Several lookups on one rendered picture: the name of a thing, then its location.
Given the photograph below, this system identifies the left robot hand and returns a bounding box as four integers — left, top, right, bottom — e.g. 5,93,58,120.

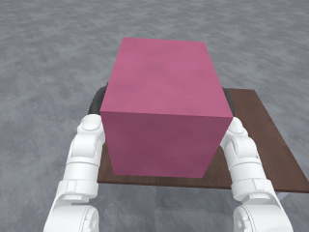
88,85,107,116

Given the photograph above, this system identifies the right robot forearm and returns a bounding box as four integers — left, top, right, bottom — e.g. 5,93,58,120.
219,117,294,232

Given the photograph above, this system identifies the right robot hand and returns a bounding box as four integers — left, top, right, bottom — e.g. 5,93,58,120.
222,87,236,117

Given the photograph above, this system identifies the right robot upper arm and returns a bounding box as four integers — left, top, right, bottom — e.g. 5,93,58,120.
233,204,293,232

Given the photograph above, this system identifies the carton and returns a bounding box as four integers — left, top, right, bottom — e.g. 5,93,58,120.
99,37,234,178

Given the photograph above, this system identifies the table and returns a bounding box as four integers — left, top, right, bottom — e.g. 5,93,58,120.
97,82,309,201

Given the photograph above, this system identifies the left robot upper arm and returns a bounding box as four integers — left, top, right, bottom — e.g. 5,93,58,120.
44,205,99,232

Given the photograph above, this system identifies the left robot forearm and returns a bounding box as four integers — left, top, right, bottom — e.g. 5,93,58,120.
43,114,105,232

